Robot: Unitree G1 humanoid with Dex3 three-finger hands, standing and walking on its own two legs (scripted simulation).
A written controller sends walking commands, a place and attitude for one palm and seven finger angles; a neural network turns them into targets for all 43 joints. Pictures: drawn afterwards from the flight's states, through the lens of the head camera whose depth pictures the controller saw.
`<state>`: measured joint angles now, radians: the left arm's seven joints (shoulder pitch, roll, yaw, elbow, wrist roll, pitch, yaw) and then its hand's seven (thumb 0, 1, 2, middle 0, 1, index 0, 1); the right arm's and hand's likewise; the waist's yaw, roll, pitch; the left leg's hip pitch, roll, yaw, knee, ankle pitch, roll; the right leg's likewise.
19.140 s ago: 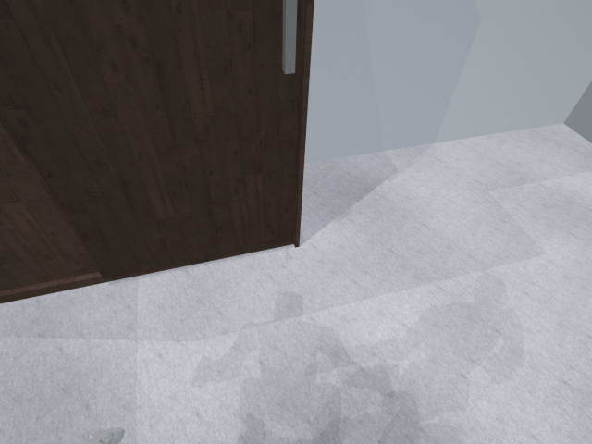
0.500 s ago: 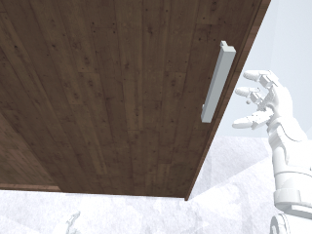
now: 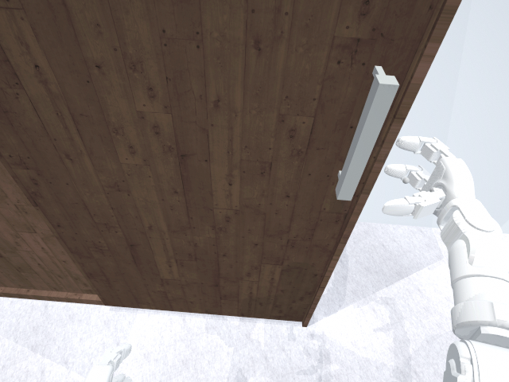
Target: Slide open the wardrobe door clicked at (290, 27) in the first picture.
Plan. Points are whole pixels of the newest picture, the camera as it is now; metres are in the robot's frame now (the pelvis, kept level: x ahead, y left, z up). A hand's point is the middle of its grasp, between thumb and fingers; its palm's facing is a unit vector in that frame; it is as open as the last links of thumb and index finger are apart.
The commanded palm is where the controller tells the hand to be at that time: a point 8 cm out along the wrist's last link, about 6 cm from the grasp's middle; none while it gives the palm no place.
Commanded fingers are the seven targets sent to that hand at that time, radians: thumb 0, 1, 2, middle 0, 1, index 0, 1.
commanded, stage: move the hooked fingers beside the handle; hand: right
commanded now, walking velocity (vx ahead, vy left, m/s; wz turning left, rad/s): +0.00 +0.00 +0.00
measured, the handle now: (359, 139) +0.48 -0.13 +0.17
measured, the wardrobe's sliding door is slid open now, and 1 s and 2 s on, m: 0.00 0.00 0.00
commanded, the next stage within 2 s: none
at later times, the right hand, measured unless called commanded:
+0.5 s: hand (408, 160) +0.40 -0.18 +0.19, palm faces +0.00 +1.00 +0.01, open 14.0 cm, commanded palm +0.38 -0.24 +0.17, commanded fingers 0.00 0.50 -0.30 0.30 1.20 0.30 1.20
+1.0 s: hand (402, 183) +0.39 -0.19 +0.15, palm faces +0.00 +1.00 +0.00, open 14.0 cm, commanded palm +0.37 -0.24 +0.17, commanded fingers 0.00 0.50 -0.30 0.30 1.20 0.30 1.20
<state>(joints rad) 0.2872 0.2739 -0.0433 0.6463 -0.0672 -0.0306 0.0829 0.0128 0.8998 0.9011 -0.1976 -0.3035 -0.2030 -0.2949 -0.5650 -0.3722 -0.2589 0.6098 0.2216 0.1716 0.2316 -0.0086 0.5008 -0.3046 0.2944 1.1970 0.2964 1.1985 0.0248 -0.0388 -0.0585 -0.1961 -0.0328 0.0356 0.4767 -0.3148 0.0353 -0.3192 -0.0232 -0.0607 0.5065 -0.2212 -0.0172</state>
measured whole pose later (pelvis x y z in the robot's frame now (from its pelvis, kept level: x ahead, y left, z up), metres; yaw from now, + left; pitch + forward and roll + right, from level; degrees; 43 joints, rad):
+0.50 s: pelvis +0.00 +0.00 +0.00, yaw +0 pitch +2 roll +0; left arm 0.29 0.26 -0.05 0.68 -0.06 -0.06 0.09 0.01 0.90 0.90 -0.20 -0.30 -0.20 -0.29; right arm -0.59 -0.34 -0.25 0.55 0.22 0.04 0.21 -0.01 0.50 -0.30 0.29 1.20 0.30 1.20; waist 0.02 -0.02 -0.05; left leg -0.19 -0.04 0.04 0.48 -0.32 0.04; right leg -0.32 -0.02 -0.06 0.51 -0.22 -0.01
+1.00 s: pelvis +0.00 +0.00 +0.00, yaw -1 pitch +1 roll +0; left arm 0.23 0.27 -0.05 0.64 -0.07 -0.04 0.09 0.01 0.90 0.90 -0.20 -0.30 -0.20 -0.29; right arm -0.57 -0.35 -0.22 0.56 0.22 0.22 0.21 -0.01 0.50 -0.30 0.29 1.20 0.30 1.20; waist 0.01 -0.04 -0.05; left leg -0.19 -0.03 0.05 0.47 -0.31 0.04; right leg -0.31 -0.02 -0.05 0.50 -0.21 -0.01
